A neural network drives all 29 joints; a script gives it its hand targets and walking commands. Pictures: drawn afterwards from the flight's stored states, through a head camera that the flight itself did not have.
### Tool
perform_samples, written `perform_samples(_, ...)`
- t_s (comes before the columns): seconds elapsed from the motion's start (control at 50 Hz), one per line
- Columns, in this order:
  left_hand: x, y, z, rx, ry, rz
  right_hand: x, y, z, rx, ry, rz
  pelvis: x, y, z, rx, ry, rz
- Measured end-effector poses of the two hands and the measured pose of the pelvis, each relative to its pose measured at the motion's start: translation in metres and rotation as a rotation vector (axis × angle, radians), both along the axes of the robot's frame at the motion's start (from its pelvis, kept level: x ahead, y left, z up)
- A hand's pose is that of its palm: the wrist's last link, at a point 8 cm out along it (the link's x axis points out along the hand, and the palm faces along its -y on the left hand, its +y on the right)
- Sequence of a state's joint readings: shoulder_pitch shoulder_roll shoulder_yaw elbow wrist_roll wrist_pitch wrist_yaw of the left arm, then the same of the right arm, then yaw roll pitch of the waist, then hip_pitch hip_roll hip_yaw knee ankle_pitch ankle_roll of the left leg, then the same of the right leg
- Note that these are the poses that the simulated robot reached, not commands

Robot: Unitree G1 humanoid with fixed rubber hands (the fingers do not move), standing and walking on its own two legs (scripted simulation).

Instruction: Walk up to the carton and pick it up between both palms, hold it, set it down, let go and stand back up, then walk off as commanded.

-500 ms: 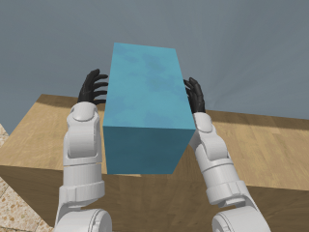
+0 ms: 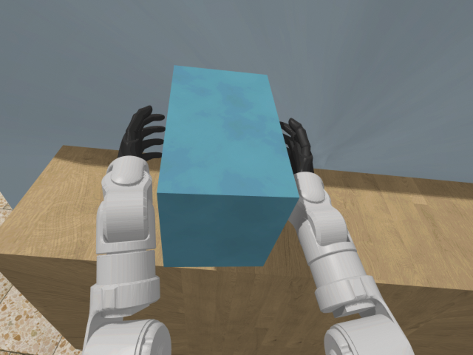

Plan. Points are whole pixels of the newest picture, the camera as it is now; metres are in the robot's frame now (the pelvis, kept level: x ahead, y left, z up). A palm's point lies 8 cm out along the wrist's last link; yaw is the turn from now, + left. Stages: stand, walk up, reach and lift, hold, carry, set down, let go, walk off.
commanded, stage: hold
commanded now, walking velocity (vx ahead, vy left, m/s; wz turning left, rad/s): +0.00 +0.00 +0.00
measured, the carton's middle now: (218, 165) +0.39 +0.01 +0.15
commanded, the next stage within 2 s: none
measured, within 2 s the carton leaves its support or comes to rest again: neither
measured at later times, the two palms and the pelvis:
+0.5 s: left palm (133, 159) +0.36 +0.14 +0.18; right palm (297, 169) +0.36 -0.12 +0.17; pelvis +0.00 +0.00 +0.00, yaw +0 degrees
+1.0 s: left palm (134, 158) +0.36 +0.14 +0.18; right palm (298, 168) +0.36 -0.12 +0.17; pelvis +0.00 +0.00 +0.00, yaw +0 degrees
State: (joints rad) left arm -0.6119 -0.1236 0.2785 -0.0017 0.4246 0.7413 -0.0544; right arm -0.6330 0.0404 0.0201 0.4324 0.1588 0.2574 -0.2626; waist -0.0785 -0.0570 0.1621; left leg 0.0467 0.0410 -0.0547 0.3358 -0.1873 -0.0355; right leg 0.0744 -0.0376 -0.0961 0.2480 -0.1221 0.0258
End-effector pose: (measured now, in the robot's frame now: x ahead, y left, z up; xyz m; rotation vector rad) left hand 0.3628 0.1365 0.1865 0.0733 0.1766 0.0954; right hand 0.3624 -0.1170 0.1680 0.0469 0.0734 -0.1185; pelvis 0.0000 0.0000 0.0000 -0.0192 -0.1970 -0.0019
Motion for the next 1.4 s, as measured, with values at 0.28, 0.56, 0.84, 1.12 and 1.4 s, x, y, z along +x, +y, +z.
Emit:
perform_samples(0.28,0.0035,-0.0009,0.0010,-0.001,0.004,-0.003,0.0030,-0.0009,0.0014,-0.007,0.002,-0.001,0.0005,-0.0014,0.0002,0.001,0.002,0.004)
perform_samples(0.56,0.0003,0.0020,-0.0018,-0.002,-0.003,-0.003,0.0004,0.0019,-0.0007,0.001,-0.007,0.000,0.0020,0.0004,-0.0001,0.000,0.000,0.005)
perform_samples(0.84,0.0022,0.0004,-0.0012,-0.001,0.003,0.001,0.0029,0.0003,-0.0005,-0.004,-0.002,0.003,0.0018,-0.0011,0.0001,0.001,0.003,0.003)
perform_samples(1.12,0.0000,-0.0004,-0.0009,0.001,-0.001,-0.001,0.0009,-0.0006,0.0006,0.000,-0.008,0.002,0.0020,-0.0017,-0.0001,0.000,-0.002,0.002)
perform_samples(1.4,0.0010,0.0020,-0.0027,-0.003,0.010,0.002,0.0027,0.0018,-0.0006,-0.002,0.002,0.006,0.0009,-0.0012,0.0001,0.001,0.000,0.004)
